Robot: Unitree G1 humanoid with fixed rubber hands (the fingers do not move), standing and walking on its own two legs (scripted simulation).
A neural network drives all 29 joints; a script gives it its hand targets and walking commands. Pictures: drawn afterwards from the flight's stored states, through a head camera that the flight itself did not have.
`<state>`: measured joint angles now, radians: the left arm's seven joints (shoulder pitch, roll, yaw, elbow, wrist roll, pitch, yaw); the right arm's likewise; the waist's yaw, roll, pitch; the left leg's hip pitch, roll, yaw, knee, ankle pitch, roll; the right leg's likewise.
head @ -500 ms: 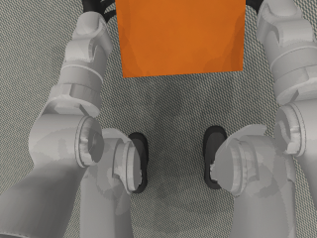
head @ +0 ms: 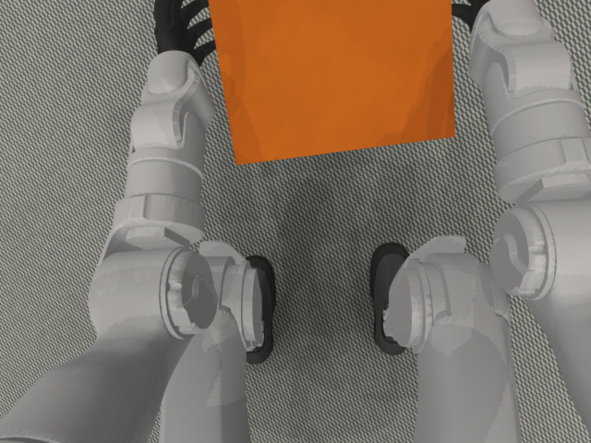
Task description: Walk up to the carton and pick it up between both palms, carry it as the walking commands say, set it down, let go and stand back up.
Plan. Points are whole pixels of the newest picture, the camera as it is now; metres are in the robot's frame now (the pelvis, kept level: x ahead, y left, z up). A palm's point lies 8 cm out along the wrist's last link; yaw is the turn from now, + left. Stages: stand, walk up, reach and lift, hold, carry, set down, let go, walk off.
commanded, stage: reach and lift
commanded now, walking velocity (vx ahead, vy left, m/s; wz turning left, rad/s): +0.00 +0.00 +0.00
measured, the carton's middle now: (327, 41) +0.56 -0.03 -0.20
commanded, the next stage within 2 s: none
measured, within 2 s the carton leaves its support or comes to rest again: neither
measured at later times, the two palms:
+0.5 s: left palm (145, 42) +0.52 +0.12 -0.04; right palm out of the picture +0.53 -0.19 -0.05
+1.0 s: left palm (84, 31) +0.50 +0.13 +0.03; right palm out of the picture +0.51 -0.18 +0.02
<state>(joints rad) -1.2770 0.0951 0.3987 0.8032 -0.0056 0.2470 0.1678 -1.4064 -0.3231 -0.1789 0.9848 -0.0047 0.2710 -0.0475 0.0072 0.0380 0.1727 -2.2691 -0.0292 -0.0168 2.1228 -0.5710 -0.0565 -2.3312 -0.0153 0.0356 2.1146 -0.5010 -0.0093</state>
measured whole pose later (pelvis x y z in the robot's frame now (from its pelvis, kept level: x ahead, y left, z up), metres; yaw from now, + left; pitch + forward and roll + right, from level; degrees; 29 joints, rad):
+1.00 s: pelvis +0.01 +0.00 +0.09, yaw -1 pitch +47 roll +4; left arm -1.00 -0.10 0.54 0.57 0.20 0.36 0.12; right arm -1.11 -0.10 -0.35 0.77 -0.21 0.39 -0.10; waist 0.04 0.01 -0.20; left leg -2.08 -0.03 -0.03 1.79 -0.54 -0.06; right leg -2.15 0.01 0.04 1.78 -0.46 0.00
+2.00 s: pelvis +0.04 +0.00 +0.22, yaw -3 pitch +40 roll +2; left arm -0.72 -0.17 0.53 0.51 0.25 0.37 0.07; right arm -0.83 0.01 -0.40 0.70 -0.27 0.38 -0.07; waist 0.05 0.00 -0.29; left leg -1.60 -0.02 -0.04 1.39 -0.48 -0.05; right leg -1.65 0.02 0.04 1.38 -0.42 0.00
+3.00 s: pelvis +0.08 -0.01 +0.35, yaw -4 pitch +23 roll +1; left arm -0.44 -0.21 0.46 0.37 0.32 0.42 -0.03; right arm -0.51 0.12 -0.38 0.50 -0.32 0.41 0.03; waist 0.05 0.01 -0.16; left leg -0.85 0.00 -0.04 0.73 -0.28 -0.04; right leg -0.90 0.02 0.04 0.73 -0.23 -0.01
